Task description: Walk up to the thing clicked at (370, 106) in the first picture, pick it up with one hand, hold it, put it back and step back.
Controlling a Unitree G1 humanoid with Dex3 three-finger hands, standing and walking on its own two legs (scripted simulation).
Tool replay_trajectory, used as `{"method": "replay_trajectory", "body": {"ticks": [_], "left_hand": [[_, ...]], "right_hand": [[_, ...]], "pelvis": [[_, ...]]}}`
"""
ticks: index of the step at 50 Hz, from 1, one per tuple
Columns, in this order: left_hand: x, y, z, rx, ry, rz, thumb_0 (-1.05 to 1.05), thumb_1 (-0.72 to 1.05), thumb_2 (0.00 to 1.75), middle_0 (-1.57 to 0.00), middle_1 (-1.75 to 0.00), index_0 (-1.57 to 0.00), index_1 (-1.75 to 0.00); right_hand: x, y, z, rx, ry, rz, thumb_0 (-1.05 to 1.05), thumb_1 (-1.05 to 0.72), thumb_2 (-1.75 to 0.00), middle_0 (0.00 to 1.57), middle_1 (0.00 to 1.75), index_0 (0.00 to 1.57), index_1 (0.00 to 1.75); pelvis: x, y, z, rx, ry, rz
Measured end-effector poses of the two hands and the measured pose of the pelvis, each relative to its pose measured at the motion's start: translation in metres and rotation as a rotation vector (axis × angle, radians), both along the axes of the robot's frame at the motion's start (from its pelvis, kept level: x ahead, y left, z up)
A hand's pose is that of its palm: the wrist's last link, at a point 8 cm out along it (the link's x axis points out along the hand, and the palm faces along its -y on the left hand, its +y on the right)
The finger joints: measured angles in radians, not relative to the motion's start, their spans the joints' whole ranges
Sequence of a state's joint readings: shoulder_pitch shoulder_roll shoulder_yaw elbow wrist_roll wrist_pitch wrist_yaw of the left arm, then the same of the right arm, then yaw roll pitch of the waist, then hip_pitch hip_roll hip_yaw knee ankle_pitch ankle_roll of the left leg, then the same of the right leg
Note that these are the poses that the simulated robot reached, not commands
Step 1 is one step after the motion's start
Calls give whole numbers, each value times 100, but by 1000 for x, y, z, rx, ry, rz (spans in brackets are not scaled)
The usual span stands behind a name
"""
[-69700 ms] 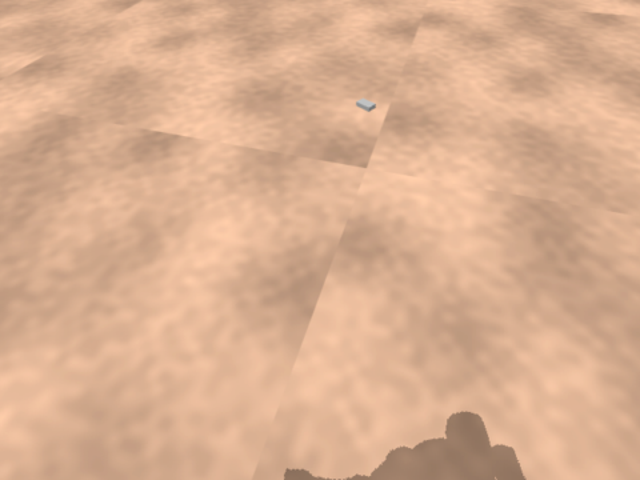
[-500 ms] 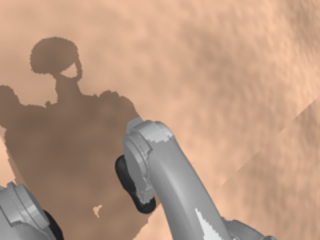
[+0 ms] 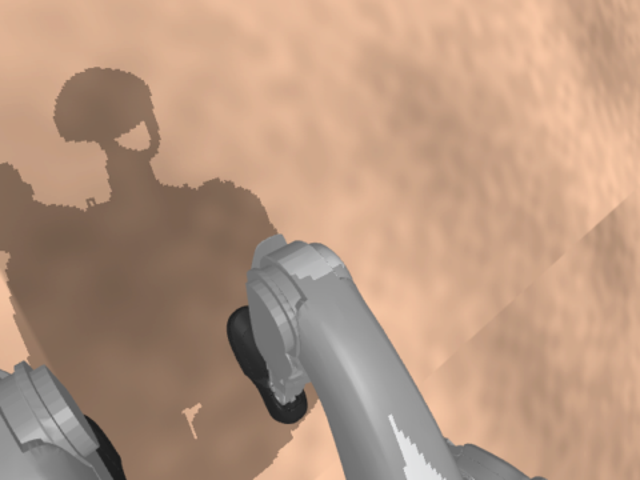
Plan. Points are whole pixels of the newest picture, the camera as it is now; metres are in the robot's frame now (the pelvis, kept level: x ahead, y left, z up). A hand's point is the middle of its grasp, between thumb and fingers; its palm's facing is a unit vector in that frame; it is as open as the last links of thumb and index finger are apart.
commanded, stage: settle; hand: left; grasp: from above
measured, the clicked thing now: out of the picture +0.46 +0.33 -0.31
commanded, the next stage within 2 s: lift in 0.62 s
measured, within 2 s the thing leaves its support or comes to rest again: leaves its support in 0.06 s, rests again in 0.94 s
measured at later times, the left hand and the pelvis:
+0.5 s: hand out of the picture +0.44 +0.34 -0.18, palm faces -0.09 -0.42 -0.90, open 11.4 cm; pelvis +0.00 +0.00 +0.02, yaw +2 degrees
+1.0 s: hand out of the picture +0.43 +0.34 -0.12, palm faces -0.10 -0.41 -0.91, open 5.2 cm; pelvis +0.00 -0.01 +0.03, yaw +5 degrees
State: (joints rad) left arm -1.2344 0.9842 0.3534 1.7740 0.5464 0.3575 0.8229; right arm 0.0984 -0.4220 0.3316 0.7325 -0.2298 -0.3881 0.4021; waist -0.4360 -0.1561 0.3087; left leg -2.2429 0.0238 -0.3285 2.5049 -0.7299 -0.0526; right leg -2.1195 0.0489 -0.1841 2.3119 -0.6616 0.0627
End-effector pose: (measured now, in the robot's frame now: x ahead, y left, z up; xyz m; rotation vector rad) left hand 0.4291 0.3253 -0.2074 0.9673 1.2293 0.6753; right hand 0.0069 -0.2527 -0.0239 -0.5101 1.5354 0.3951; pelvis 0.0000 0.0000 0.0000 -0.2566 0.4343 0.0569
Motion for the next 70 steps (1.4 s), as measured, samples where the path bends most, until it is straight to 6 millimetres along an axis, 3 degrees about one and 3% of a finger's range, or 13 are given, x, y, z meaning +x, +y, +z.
{"method": "replay_trajectory", "body": {"ticks": [6, 15, 23, 34, 42, 51, 61, 70], "left_hand": [[8, 7, 12, 17, -22, 0, 5, 6, 32, -111, -41, -54, -18], [19, 16, 49, 34, -44, -6, 7, 11, 26, -115, -36, -56, -11], [9, 17, 77, 32, -6, -31, 7, 13, 23, -118, -34, -57, -7], [1, 12, 98, 29, 5, -48, 7, 13, 26, -123, -32, -58, -6], [11, 12, 124, 47, -25, -46, 3, 49, 41, -118, -34, -93, -25], [2, 18, 150, 45, -5, -78, 0, 63, 28, -104, -37, -104, -31], [-24, 19, 202, 55, -25, -93, 0, 67, 17, -101, -36, -107, -29], [-43, 15, 268, 58, -39, -84, 0, 71, 9, -102, -33, -110, -25]], "right_hand": [[0, 1, 2, 9, 15, -18, 0, -91, -90, 20, 30, 20, 30], [11, -6, 1, 23, -15, -64, 0, -90, -90, 20, 30, 20, 30], [22, -17, -6, 16, -73, -102, 0, -90, -90, 20, 30, 20, 30], [21, -26, -15, 4, -89, -144, 0, -90, -90, 20, 30, 20, 30], [16, -27, -23, 12, -81, -177, 0, -90, -90, 20, 30, 20, 30], [14, -26, -35, 26, -93, -240, 0, -91, -90, 20, 30, 20, 30], [45, -24, -31, 35, -193, -289, 0, -91, -90, 20, 30, 20, 30], [86, -28, 0, 42, -322, -280, 0, -91, -90, 20, 30, 20, 30]], "pelvis": [[1, 0, 5, 2, 22, 2], [4, -1, 13, 17, 75, 0], [3, -3, 18, 40, 102, 5], [2, -7, 23, 75, 120, 19], [2, -9, 26, 90, 131, 24], [3, -9, 28, 111, 152, 30], [4, -12, 53, 147, 181, 50], [4, -17, 95, 170, 182, 63]]}}
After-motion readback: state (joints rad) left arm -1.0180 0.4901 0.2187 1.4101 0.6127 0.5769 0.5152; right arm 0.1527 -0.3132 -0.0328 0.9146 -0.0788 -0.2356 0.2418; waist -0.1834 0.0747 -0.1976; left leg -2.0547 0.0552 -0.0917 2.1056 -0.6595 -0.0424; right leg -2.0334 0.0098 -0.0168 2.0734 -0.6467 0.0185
